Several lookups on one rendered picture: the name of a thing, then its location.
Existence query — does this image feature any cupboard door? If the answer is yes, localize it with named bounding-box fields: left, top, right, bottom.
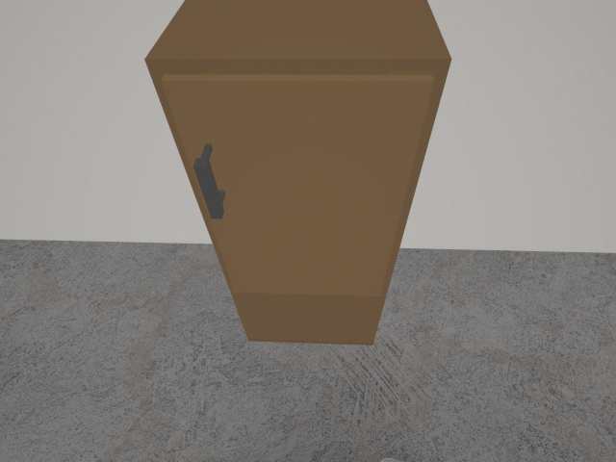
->
left=161, top=74, right=434, bottom=296

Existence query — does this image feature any handle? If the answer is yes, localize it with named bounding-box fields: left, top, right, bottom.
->
left=193, top=144, right=225, bottom=219

